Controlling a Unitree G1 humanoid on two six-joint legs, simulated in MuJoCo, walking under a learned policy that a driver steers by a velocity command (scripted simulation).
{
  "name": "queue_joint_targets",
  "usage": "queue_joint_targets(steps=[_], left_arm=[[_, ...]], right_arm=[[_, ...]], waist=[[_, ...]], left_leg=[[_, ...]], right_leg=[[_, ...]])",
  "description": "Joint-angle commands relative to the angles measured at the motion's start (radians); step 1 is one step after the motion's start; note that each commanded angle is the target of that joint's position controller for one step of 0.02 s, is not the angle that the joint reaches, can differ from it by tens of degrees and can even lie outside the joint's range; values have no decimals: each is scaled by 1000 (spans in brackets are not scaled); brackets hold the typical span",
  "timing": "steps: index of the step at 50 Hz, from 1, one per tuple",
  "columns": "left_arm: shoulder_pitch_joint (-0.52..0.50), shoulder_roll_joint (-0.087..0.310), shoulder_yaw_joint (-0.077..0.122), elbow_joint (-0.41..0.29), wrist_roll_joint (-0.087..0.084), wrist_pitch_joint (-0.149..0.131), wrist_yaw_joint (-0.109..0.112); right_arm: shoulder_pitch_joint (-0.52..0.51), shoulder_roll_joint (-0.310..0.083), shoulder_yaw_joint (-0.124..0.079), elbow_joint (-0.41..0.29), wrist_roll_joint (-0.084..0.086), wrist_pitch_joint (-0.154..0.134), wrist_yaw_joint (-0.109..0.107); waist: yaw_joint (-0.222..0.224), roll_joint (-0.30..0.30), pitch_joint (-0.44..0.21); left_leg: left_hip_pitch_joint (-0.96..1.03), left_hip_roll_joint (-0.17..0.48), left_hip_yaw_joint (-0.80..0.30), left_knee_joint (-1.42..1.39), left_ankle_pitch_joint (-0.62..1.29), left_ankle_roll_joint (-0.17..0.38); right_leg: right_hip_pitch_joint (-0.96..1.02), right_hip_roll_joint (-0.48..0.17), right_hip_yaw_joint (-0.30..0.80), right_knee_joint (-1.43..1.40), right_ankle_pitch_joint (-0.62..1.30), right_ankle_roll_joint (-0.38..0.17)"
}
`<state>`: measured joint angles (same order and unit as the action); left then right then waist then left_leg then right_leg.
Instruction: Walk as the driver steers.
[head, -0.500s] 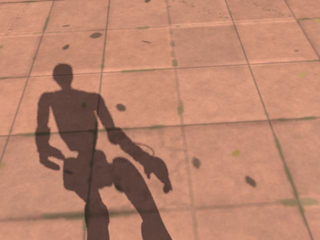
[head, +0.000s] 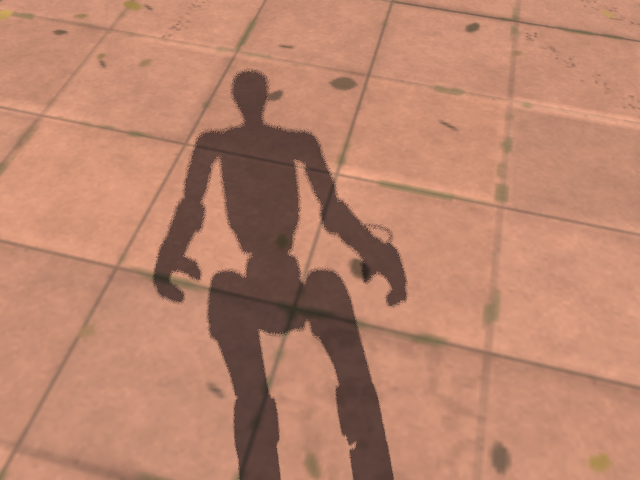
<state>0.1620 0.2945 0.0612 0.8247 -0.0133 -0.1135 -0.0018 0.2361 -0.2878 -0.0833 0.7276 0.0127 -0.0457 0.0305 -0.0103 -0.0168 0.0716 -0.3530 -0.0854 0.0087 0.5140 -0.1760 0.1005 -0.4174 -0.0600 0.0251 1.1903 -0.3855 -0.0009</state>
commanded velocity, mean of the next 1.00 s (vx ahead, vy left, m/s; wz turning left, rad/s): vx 0.50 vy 0.00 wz -0.14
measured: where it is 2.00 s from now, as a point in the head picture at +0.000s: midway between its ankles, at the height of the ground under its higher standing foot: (411, 235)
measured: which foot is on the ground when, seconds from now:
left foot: down 0.00-0.40, up 0.42-0.84, down 0.86-1.00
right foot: up 0.00-0.34, down 0.36-0.86, up 0.88-1.00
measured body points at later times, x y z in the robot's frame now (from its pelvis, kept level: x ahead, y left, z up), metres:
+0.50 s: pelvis +0.30 -0.05 +0.00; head +0.33 -0.06 +0.45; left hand +0.41 +0.23 -0.10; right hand +0.41 -0.32 -0.11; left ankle +0.18 +0.07 -0.64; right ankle +0.36 -0.13 -0.73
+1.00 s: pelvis +0.58 -0.01 +0.01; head +0.60 -0.01 +0.46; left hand +0.71 +0.25 -0.11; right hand +0.68 -0.30 -0.08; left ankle +0.64 +0.09 -0.73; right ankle +0.47 -0.12 -0.64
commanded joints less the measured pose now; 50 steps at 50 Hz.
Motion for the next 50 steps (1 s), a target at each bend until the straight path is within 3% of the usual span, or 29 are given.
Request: queue_joint_targets(steps=[1,4,8,10,13,16,17,18,19,20,21,22,23,24,26,28,31,34,37,39,41,42,43,44,45,46,47,48,50], left_arm=[[5,122,33,-74,20,-7,1],[-67,80,21,-100,31,13,4],[-193,47,4,-135,20,8,-9],[-224,47,0,-143,12,1,-20],[-256,71,2,-157,8,-7,-34],[-227,97,9,-158,3,-12,-43],[-162,114,19,-142,4,-14,-42],[-37,145,36,-105,9,-15,-40],[129,191,48,-77,16,-13,-40],[222,271,71,-55,16,-4,-45],[224,193,51,-48,-19,0,-54],[162,144,36,-65,-20,6,-48],[116,133,32,-83,-3,14,-42],[87,119,26,-90,3,20,-39],[73,103,17,-99,11,22,-30],[86,117,22,-99,2,23,-19],[121,156,37,-90,-7,30,0],[173,157,40,-75,-14,46,12],[229,150,40,-62,-20,61,18],[235,150,43,-64,-19,69,22],[208,148,45,-74,-16,75,24],[194,124,37,-86,-11,74,21],[180,71,18,-109,4,69,15],[309,2,-3,-135,-15,58,17],[325,85,6,-126,-27,55,18],[238,145,23,-129,-26,60,17],[173,144,26,-140,-16,65,17],[137,133,29,-154,-6,66,14],[137,99,30,-164,-15,77,3]], right_arm=[[-6,-120,-26,-85,-7,-25,-14],[36,-158,-36,-74,1,-26,-35],[81,-158,-37,-59,4,-16,-49],[118,-146,-32,-36,4,-17,-47],[159,-138,-28,-5,1,-17,-45],[165,-154,-32,13,-4,-6,-48],[144,-160,-32,11,-4,-2,-49],[129,-150,-25,6,-7,1,-51],[121,-126,-10,-16,-22,2,-56],[236,-61,8,-30,-15,-14,-51],[201,-97,11,-37,-17,-33,-45],[92,-144,0,-58,7,-47,-36],[16,-139,4,-74,5,-60,-34],[-20,-132,1,-85,-13,-68,-34],[-4,-112,-1,-90,-31,-68,-35],[-4,-90,4,-96,-32,-59,-38],[-106,-60,17,-124,-30,-55,-42],[-207,-43,24,-144,-21,-64,-32],[-276,-58,20,-163,-7,-74,-20],[-280,-80,11,-167,-3,-83,-15],[-204,-107,-3,-148,-1,-91,-17],[-110,-136,-18,-128,-9,-94,-25],[42,-188,-34,-114,-25,-95,-35],[134,-259,-51,-84,-36,-78,-34],[139,-192,-39,-78,-13,-71,-27],[93,-124,-20,-86,-11,-67,-29],[46,-103,-11,-87,-18,-61,-29],[13,-86,-5,-78,-23,-58,-27],[-18,-67,1,-64,-27,-63,-26]], waist=[[23,47,-135],[12,37,-90],[-41,86,-59],[-65,99,-57],[-85,111,-36],[-64,136,-30],[-25,140,-66],[37,119,-154],[105,41,-295],[64,-232,-399],[82,-229,-375],[93,-137,-226],[86,-37,-151],[64,6,-90],[20,-38,-92],[10,-60,-96],[36,-48,-71],[75,-61,-66],[95,-66,-65],[82,-80,-66],[28,-104,-85],[-21,-96,-144],[-92,-18,-280],[-50,270,-407],[-53,287,-373],[-73,173,-237],[-63,101,-152],[-44,87,-97],[-9,132,-65]], left_leg=[[242,273,-401,-282,198,204],[162,236,-315,-303,258,194],[107,174,-250,-295,132,129],[125,195,-255,-292,91,117],[260,255,-282,-237,120,112],[384,302,-282,-177,324,90],[399,284,-248,-103,511,73],[384,236,-194,49,665,49],[240,186,-147,306,528,15],[-156,19,-68,674,-22,-83],[-336,18,-142,760,-364,-84],[-420,74,-155,791,-293,-76],[-407,108,-133,750,-224,-69],[-392,134,-119,672,-179,-75],[-299,161,-111,555,-130,-93],[-279,159,-88,465,-122,-120],[-253,138,-72,264,40,-154],[-164,95,-67,88,216,-165],[-123,68,-82,4,234,-159],[-96,65,-100,-43,179,-143],[17,70,-90,-91,132,-106],[174,95,-93,-112,132,-72],[424,250,-227,-76,84,-4],[738,473,-634,-127,-79,148],[715,520,-799,-179,-273,165],[598,470,-653,-201,-279,124],[476,421,-506,-218,-160,94],[383,382,-417,-245,-56,84],[276,334,-283,-298,48,71]], right_leg=[[-199,-61,62,-97,77,9],[-206,-37,35,-275,202,55],[-126,20,21,-568,463,68],[-89,24,16,-625,539,59],[-150,15,16,-673,485,17],[-158,28,-14,-695,331,-46],[-70,58,-44,-716,308,-72],[103,77,-54,-725,346,-107],[373,-48,115,-694,404,-176],[718,-250,573,-771,227,-347],[771,-268,777,-900,14,-348],[662,-251,663,-913,-42,-303],[534,-209,560,-928,23,-277],[428,-176,489,-946,119,-272],[336,-120,408,-973,270,-264],[289,-103,356,-985,363,-274],[222,-67,286,-993,414,-252],[179,-31,258,-972,392,-214],[221,-48,315,-919,347,-201],[276,-68,375,-870,326,-187],[283,-67,402,-796,372,-164],[250,-23,373,-694,422,-135],[137,31,300,-442,328,-101],[-198,174,154,-129,-121,-38],[-342,94,153,31,-205,-25],[-378,54,153,81,-114,-16],[-356,22,119,72,-38,-7],[-339,-2,112,32,13,-2],[-277,-38,94,-17,61,0]])
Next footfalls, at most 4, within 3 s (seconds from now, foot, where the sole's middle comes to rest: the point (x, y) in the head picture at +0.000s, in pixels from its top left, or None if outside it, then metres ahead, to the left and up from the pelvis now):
0.36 right None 0.40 -0.12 -0.77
0.86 left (285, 370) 0.68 0.08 -0.77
1.36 right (433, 300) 0.86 -0.27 -0.77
1.90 left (384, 184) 1.24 -0.18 -0.77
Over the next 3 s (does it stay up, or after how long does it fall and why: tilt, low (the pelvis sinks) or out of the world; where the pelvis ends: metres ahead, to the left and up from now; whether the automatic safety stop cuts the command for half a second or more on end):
stays up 1.64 -0.30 0.00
